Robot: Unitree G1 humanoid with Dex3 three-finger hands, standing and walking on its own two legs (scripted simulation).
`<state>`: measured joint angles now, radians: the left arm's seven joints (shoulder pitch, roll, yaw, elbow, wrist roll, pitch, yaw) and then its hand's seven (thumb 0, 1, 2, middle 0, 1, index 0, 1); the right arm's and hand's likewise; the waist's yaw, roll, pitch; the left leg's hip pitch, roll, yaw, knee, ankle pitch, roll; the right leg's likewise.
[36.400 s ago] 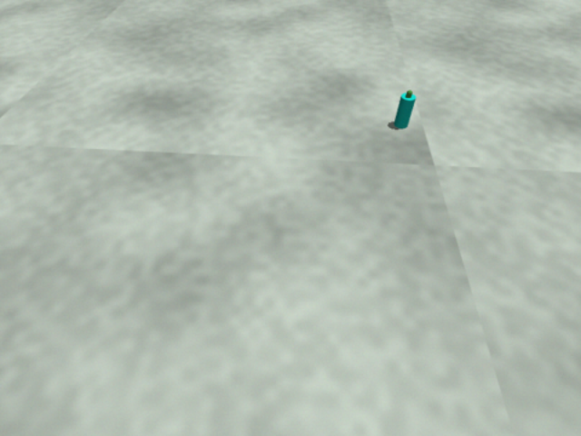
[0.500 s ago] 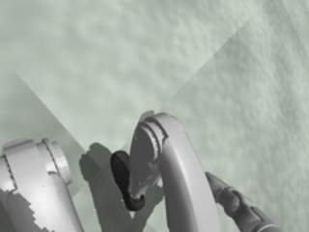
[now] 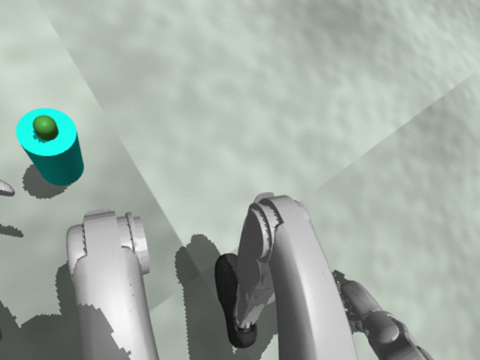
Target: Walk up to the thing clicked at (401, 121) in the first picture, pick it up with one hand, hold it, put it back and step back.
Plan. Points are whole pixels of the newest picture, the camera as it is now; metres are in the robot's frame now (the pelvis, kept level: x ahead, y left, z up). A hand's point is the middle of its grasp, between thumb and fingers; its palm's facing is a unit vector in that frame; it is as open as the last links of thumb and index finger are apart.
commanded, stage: home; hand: left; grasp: from the side
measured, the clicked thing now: (54, 148) +0.46 +0.27 -0.21
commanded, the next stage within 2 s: none
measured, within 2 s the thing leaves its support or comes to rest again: neither
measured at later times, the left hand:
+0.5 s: hand out of the picture +0.30 +0.32 +0.07, palm faces +0.24 -0.86 -0.45, open 17.4 cm
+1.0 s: hand out of the picture +0.25 +0.24 +0.28, palm faces +0.30 -0.89 -0.34, open 17.4 cm
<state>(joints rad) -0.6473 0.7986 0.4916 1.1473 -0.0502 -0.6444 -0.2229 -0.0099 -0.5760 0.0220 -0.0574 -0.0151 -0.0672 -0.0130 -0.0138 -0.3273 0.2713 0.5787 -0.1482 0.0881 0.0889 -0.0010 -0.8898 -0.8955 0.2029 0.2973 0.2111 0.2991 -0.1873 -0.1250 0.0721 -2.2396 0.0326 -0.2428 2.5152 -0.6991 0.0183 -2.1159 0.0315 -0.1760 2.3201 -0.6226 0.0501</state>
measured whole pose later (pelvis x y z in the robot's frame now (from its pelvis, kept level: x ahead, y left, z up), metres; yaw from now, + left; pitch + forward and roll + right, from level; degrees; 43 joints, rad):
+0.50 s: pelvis +0.02 -0.01 +0.16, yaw +9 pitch +32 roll -4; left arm -0.14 0.47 0.28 0.46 0.04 -0.04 0.02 -0.01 -0.53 0.06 -0.06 -0.05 -0.06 -0.06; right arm 0.10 -0.25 0.01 0.53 0.06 0.15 -0.01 0.01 -0.90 -0.90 0.20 0.30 0.21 0.30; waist -0.06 0.01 -0.14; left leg -1.82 0.05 -0.07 1.93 -0.67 0.00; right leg -1.79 0.00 -0.05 1.87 -0.64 0.01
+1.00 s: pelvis +0.09 +0.00 +0.36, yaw +12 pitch +16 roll -3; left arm 0.28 0.26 0.05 0.21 -0.02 0.23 0.17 0.00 -0.52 0.06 -0.06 -0.05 -0.06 -0.06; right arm 0.26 -0.22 0.03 0.50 0.05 -0.01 -0.15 0.01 -0.90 -0.90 0.20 0.30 0.21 0.30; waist -0.06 0.02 -0.17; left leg -0.91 0.04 -0.04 1.18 -0.54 -0.01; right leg -0.88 0.00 -0.06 1.12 -0.52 0.01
